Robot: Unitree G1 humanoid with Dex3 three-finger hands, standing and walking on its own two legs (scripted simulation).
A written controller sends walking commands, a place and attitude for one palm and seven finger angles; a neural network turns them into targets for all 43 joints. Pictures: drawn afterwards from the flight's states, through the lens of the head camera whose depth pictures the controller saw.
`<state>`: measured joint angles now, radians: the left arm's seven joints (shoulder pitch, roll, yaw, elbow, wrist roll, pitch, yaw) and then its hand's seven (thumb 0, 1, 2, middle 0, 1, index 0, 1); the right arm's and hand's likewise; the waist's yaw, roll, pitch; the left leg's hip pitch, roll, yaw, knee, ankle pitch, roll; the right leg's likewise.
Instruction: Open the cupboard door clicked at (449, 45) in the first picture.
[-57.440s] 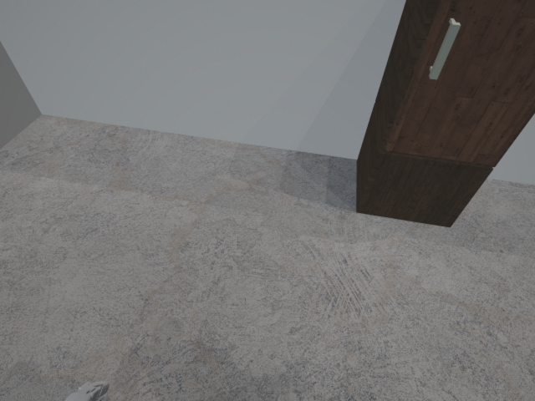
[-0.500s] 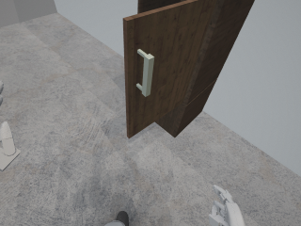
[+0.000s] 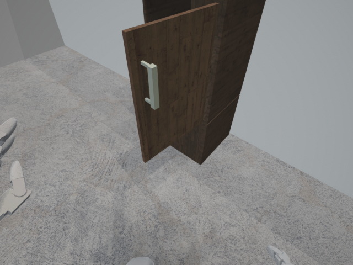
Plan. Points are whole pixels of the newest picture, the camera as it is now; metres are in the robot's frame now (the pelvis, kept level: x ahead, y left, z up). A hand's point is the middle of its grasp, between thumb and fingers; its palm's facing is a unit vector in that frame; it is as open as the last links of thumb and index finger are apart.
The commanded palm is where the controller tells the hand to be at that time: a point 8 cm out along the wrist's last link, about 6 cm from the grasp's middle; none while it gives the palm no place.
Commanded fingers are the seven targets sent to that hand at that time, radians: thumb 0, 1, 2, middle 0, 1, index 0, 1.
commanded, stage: stop stepping back and stand still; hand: left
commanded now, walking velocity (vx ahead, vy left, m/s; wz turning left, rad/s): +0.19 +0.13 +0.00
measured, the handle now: (149, 85) +0.64 +0.12 +0.08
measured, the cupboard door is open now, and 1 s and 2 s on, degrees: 84 84 84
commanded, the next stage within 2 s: let the arm hang, fingers relaxed in 1.00 s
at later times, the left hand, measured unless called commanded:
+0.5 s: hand out of the picture +0.19 +0.30 +0.18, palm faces +0.43 -0.75 -0.49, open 7.4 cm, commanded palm +0.13 +0.34 +0.19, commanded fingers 0.00 0.90 0.90 -0.20 -0.30 -0.20 -0.30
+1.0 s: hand out of the picture +0.17 +0.32 +0.17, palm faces +0.42 -0.76 -0.49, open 7.4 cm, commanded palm +0.11 +0.36 +0.19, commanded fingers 0.00 0.90 0.90 -0.20 -0.30 -0.20 -0.30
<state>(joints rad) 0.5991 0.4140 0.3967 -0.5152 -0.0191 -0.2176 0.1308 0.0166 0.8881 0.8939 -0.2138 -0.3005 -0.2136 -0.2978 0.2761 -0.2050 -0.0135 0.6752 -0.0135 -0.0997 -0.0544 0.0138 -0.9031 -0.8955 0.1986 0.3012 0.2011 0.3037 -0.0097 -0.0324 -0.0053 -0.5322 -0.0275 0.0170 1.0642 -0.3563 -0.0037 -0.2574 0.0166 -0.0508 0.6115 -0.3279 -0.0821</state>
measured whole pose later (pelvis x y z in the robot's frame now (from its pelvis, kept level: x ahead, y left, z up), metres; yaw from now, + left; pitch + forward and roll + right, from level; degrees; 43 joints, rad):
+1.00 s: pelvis -0.02 +0.06 +0.01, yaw +2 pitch -1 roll -1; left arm 0.56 0.40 0.40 -0.47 -0.03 -0.19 0.15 0.01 0.89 0.89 -0.21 -0.30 -0.21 -0.30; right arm 0.22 -0.21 0.01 0.61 0.00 -0.11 -0.07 0.01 -0.90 -0.90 0.20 0.30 0.20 0.30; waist 0.00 0.01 0.06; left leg -0.24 0.03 0.08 0.45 -0.20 0.01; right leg -0.22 -0.03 -0.06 0.42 -0.19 0.01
